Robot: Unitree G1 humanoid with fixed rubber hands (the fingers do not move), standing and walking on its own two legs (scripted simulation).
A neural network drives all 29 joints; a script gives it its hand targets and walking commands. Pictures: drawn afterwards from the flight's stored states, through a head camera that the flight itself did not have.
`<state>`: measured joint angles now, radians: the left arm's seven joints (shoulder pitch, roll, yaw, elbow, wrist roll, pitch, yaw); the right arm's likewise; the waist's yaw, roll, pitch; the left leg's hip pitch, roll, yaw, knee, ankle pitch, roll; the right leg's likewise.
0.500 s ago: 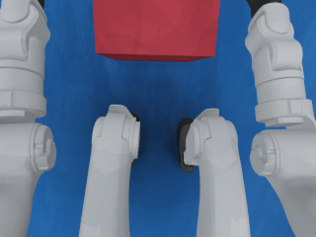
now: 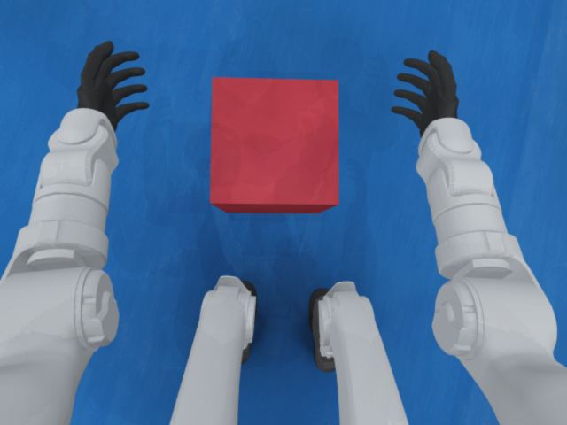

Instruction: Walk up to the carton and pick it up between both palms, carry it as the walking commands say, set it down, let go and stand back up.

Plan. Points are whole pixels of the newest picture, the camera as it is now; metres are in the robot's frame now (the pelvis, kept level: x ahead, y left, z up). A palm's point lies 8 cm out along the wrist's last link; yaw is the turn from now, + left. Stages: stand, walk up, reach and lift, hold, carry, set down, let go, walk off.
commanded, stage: set down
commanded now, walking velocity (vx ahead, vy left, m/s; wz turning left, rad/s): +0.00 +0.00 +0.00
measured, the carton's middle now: (273, 156) +0.53 +0.04 -0.44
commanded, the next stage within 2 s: let go in 0.44 s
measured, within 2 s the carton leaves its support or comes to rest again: neither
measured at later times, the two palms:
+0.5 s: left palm (41, 76) +0.48 +0.25 +0.01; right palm (490, 94) +0.50 -0.17 +0.01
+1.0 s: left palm out of the picture +0.31 +0.24 +0.10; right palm out of the picture +0.33 -0.21 +0.10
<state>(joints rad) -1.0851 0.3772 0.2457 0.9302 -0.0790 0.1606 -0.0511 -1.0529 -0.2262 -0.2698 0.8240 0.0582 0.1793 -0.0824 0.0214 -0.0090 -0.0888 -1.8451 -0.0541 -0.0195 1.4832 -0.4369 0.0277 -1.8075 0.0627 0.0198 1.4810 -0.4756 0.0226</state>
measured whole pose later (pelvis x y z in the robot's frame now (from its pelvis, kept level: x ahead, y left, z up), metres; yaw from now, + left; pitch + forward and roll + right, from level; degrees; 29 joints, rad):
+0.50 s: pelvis +0.04 +0.00 +0.12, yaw +0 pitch +44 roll -2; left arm -0.91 0.28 0.32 0.93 0.04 0.05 -0.08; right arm -0.85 -0.17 -0.31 0.83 -0.04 0.07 -0.04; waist 0.04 0.01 -0.15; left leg -1.43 -0.05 -0.05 0.95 -0.29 0.02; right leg -1.39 0.05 0.03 0.93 -0.32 0.01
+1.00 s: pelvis +0.08 +0.00 +0.19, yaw +1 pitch +16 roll +0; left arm -0.07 0.20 0.11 0.58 0.01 0.03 -0.06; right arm -0.06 -0.17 -0.09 0.55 -0.01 0.04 0.03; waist 0.02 0.00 -0.02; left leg -0.64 -0.05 -0.04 0.64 -0.28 0.03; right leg -0.61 0.04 0.05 0.64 -0.31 0.00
